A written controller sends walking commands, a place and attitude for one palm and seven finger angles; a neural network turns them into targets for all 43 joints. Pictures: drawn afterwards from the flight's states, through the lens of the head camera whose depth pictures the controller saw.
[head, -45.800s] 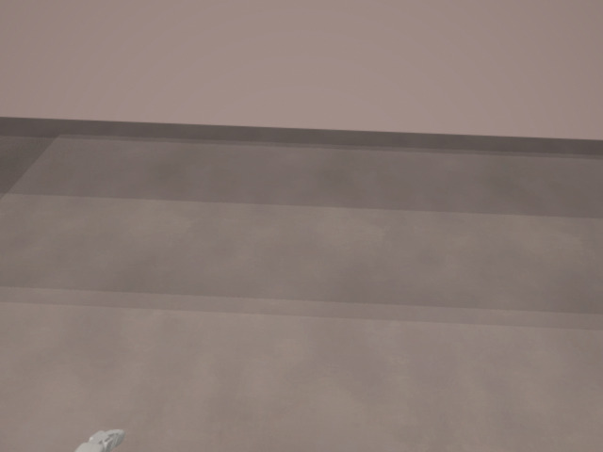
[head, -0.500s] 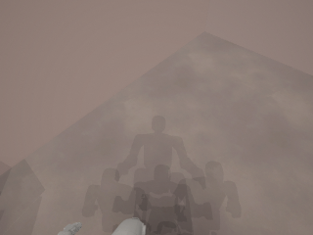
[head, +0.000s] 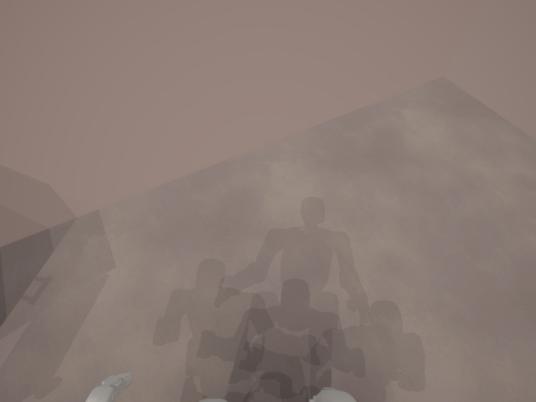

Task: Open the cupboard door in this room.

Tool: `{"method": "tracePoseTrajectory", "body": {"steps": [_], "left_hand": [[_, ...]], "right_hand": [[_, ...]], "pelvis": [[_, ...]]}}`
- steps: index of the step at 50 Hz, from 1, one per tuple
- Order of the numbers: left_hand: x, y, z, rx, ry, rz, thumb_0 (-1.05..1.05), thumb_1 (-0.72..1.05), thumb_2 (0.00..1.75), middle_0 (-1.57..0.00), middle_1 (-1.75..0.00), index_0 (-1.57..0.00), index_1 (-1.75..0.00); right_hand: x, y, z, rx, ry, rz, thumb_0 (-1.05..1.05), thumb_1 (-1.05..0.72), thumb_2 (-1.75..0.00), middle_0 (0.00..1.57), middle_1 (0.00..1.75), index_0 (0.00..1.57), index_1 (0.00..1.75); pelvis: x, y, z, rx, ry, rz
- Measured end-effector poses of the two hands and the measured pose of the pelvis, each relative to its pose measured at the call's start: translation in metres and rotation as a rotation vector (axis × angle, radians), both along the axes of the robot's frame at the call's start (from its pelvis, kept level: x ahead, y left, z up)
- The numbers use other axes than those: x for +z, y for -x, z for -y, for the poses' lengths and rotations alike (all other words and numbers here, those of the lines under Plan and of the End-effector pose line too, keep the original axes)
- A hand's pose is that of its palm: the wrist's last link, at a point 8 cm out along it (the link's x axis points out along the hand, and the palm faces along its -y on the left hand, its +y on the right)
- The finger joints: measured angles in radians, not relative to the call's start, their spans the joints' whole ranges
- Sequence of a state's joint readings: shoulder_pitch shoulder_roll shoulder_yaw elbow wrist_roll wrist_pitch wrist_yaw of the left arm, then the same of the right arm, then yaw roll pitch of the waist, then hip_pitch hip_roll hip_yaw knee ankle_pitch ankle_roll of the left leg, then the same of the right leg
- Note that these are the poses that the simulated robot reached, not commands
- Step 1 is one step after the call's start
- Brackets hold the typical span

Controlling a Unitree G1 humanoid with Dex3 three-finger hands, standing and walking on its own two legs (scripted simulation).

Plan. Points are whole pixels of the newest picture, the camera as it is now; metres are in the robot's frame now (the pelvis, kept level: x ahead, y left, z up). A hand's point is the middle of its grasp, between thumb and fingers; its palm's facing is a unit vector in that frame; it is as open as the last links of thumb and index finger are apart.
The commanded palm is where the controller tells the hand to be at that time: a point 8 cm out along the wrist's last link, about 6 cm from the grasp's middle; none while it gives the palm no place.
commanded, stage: turn to face it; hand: left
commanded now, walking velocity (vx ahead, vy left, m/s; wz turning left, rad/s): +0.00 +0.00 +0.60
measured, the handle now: out of the picture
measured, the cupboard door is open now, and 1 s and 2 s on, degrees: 47 47 47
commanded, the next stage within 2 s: none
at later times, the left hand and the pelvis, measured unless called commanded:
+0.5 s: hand out of the picture -0.02 +0.20 -0.19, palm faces +0.35 -0.91 -0.22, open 7.4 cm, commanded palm none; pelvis -0.01 -0.01 -0.01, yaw +19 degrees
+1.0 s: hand out of the picture -0.03 +0.15 -0.15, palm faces +0.58 -0.78 -0.26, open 7.4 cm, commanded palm none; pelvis +0.01 -0.05 +0.01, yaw +37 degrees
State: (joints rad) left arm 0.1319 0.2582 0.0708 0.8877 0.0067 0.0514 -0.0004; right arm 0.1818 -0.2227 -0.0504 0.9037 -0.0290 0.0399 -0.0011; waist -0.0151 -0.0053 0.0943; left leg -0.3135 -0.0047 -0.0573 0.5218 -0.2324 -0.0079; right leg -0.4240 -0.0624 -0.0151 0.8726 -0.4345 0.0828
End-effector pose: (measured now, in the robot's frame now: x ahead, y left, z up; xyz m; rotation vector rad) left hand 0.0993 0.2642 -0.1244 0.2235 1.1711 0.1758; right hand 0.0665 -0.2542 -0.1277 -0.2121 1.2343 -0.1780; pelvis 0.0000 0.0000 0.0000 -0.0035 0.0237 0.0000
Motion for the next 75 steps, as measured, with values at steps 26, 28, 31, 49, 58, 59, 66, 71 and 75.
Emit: {"method": "tracePoseTrajectory", "body": {"steps": [26, 28, 31, 49, 58, 59, 66, 71, 75], "left_hand": [[-0.030, 0.145, 0.015, 0.390, 0.060, -0.099, 0.01, 0.90, 0.90, -0.20, -0.30, -0.20, -0.30], [-0.025, 0.147, 0.011, 0.413, 0.051, -0.094, 0.01, 0.91, 0.90, -0.20, -0.30, -0.20, -0.30], [-0.014, 0.146, 0.007, 0.440, 0.034, -0.064, 0.01, 0.91, 0.90, -0.20, -0.30, -0.20, -0.30], [0.010, 0.163, 0.074, 0.608, 0.002, -0.006, 0.01, 0.90, 0.90, -0.20, -0.30, -0.20, -0.30], [-0.029, 0.226, 0.085, 0.781, 0.092, -0.054, 0.01, 0.90, 0.90, -0.21, -0.30, -0.20, -0.30], [-0.032, 0.234, 0.083, 0.799, 0.094, -0.069, 0.01, 0.90, 0.90, -0.21, -0.30, -0.20, -0.30], [-0.016, 0.248, 0.069, 0.879, 0.054, -0.055, 0.01, 0.91, 0.90, -0.20, -0.30, -0.20, -0.30], [0.000, 0.237, 0.063, 0.907, 0.004, 0.003, 0.01, 0.91, 0.90, -0.20, -0.30, -0.20, -0.30], [0.008, 0.223, 0.068, 0.929, -0.042, 0.048, 0.01, 0.91, 0.90, -0.20, -0.30, -0.20, -0.30]], "right_hand": [[0.009, -0.115, -0.032, 0.395, 0.026, 0.099, 0.00, -0.90, -0.90, 0.20, 0.30, 0.19, 0.30], [0.012, -0.115, -0.037, 0.415, 0.028, 0.093, 0.00, -0.90, -0.90, 0.20, 0.30, 0.20, 0.30], [0.012, -0.114, -0.039, 0.443, 0.022, 0.067, 0.00, -0.90, -0.90, 0.20, 0.30, 0.20, 0.30], [-0.004, -0.159, -0.025, 0.588, -0.030, -0.031, 0.00, -0.90, -0.90, 0.20, 0.30, 0.19, 0.30], [0.002, -0.195, -0.096, 0.787, -0.002, 0.074, 0.00, -0.90, -0.90, 0.20, 0.30, 0.19, 0.30], [0.003, -0.196, -0.103, 0.807, 0.001, 0.085, 0.00, -0.90, -0.90, 0.20, 0.30, 0.19, 0.30], [0.013, -0.191, -0.119, 0.884, 0.017, 0.071, 0.00, -0.90, -0.90, 0.20, 0.30, 0.20, 0.30], [0.007, -0.190, -0.114, 0.915, 0.004, 0.024, 0.00, -0.90, -0.90, 0.20, 0.30, 0.20, 0.30], [-0.006, -0.199, -0.106, 0.931, -0.012, -0.014, 0.00, -0.90, -0.90, 0.21, 0.30, 0.20, 0.30]], "pelvis": [[-0.011, 0.007, 0.013, 0.349, -0.012, 0.011], [-0.006, 0.007, 0.014, 0.371, -0.004, 0.009], [-0.001, 0.007, 0.018, 0.403, 0.003, 0.007], [0.005, -0.014, 0.054, 0.637, -0.047, 0.009], [-0.013, -0.004, 0.035, 0.768, -0.017, 0.003], [-0.014, -0.002, 0.035, 0.781, -0.019, 0.002], [-0.001, -0.002, 0.035, 0.850, 0.003, 0.005], [0.002, -0.011, 0.041, 0.903, 0.008, 0.009], [-0.002, -0.024, 0.051, 0.954, 0.001, 0.007]]}}
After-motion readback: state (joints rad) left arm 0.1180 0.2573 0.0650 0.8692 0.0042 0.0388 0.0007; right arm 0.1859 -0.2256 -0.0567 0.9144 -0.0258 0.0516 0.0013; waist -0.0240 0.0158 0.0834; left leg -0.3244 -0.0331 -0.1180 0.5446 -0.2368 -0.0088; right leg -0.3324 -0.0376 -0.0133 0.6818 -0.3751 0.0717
